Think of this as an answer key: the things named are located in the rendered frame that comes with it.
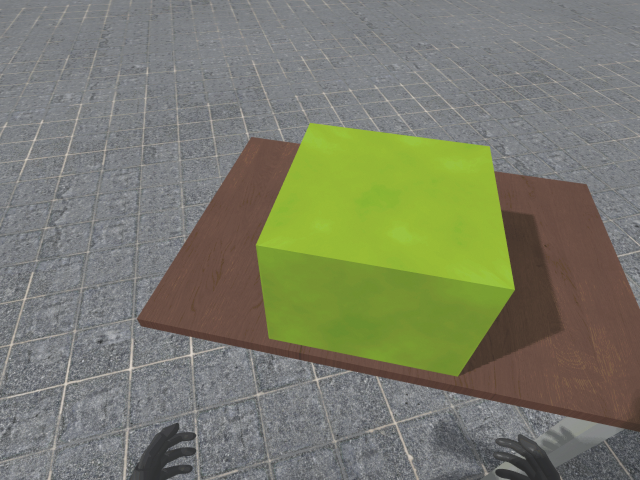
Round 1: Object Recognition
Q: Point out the carton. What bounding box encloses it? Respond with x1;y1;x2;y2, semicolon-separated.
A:
256;123;515;377

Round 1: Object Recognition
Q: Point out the table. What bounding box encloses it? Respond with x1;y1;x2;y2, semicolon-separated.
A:
137;137;640;480

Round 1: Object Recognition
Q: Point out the robot left hand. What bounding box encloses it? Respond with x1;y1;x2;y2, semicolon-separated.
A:
129;423;196;480

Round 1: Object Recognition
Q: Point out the robot right hand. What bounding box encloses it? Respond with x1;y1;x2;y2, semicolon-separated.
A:
493;434;561;480

